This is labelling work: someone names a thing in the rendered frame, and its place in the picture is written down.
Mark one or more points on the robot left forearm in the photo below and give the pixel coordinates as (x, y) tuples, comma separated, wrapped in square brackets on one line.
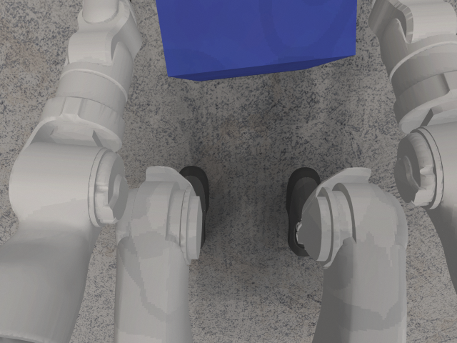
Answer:
[(94, 84)]

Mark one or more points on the carton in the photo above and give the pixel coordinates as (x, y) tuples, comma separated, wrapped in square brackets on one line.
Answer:
[(219, 39)]

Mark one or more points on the robot left thigh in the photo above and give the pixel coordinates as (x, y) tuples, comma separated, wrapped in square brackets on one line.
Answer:
[(152, 276)]

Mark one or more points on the right robot foot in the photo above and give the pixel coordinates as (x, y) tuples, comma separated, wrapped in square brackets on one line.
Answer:
[(301, 184)]

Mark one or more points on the robot right upper arm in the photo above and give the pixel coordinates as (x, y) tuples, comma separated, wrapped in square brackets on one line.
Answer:
[(426, 175)]

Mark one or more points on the robot right forearm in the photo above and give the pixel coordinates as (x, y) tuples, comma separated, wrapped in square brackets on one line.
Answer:
[(418, 45)]

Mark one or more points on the robot left upper arm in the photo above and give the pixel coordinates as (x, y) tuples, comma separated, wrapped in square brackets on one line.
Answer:
[(62, 194)]

